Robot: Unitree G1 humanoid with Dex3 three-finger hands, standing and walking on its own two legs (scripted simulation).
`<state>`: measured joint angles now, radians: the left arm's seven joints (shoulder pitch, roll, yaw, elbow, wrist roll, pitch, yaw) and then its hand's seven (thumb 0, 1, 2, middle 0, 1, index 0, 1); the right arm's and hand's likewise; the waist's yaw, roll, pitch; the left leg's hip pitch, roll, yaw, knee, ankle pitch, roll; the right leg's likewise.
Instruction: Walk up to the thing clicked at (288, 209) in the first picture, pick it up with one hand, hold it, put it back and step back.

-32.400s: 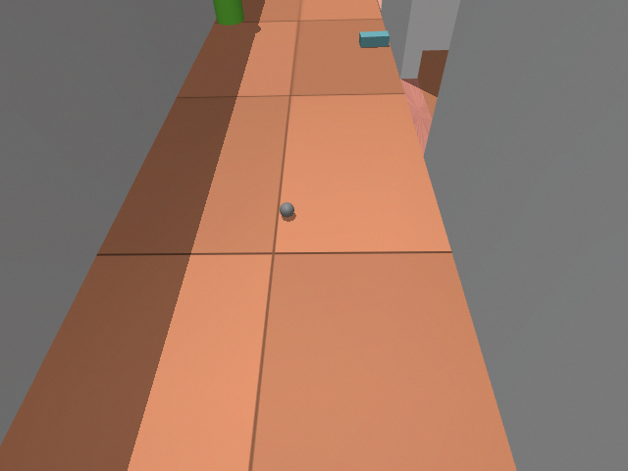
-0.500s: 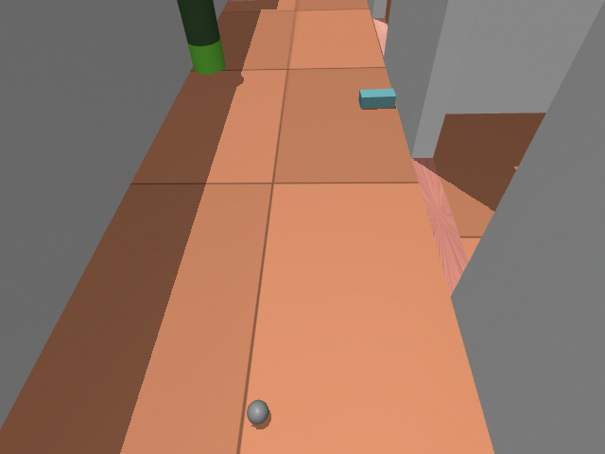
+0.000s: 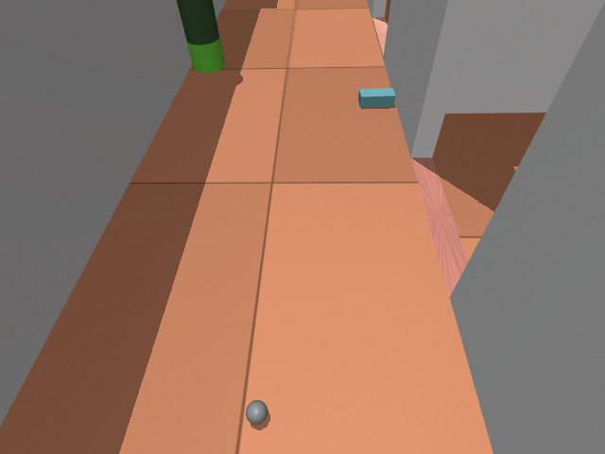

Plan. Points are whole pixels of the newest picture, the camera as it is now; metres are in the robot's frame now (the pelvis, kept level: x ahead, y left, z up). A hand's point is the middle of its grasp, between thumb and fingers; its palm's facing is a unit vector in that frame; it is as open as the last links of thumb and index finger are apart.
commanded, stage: stand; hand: left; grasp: from above
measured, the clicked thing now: (256, 412) +0.38 +0.20 -0.75
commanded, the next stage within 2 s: step back in 0.40 s
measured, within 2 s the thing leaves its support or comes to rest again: neither
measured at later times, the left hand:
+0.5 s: hand out of the picture +0.07 +0.26 -0.16, palm faces +0.03 -0.94 -0.35, open 7.4 cm
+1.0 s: hand out of the picture +0.02 +0.31 -0.18, palm faces -0.08 -0.93 -0.36, open 7.4 cm
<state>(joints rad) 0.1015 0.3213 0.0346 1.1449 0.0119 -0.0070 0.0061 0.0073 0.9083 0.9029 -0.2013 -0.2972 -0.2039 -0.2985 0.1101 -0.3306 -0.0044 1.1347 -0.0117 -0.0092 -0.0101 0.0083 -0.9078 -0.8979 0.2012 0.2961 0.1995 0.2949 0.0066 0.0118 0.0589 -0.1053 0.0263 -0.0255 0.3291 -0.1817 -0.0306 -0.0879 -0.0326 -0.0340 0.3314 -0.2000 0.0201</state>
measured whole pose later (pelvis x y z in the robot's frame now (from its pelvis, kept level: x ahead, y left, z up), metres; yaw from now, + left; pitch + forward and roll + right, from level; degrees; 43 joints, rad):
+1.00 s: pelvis -0.10 +0.05 -0.02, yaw -4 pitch -2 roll -2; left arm 0.10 0.39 0.07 0.89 0.01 0.07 0.02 0.01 0.91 0.90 -0.20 -0.30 -0.20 -0.30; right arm 0.13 -0.34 -0.04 0.87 -0.02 0.02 -0.02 0.01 -0.90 -0.90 0.20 0.30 0.20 0.30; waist -0.01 -0.03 0.21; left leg -0.33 0.00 0.04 0.59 -0.23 0.06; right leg -0.38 0.08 0.13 1.02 -0.52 0.02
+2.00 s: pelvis -0.41 +0.02 -0.02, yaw -4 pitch -2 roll +1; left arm 0.23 0.35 0.07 0.86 0.04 0.06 -0.01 0.01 0.91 0.90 -0.20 -0.30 -0.21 -0.30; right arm 0.15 -0.42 -0.06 0.85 0.00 0.05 -0.03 0.01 -0.91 -0.90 0.20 0.30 0.20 0.29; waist 0.03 0.03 0.14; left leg -0.55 -0.11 -0.14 1.09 -0.45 -0.01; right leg -0.28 -0.02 0.03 0.65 -0.34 -0.01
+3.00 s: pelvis -0.66 +0.02 -0.02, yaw +0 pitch -3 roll +1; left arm 0.25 0.40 0.07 0.97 0.02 0.02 -0.02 0.01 0.91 0.90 -0.20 -0.30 -0.20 -0.30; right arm 0.26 -0.36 -0.05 0.97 -0.03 -0.03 0.02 0.01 -0.91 -0.90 0.20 0.30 0.20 0.30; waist 0.02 -0.03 0.07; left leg -0.25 -0.04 0.00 0.57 -0.28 0.04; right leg -0.33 -0.03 0.02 0.87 -0.49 -0.03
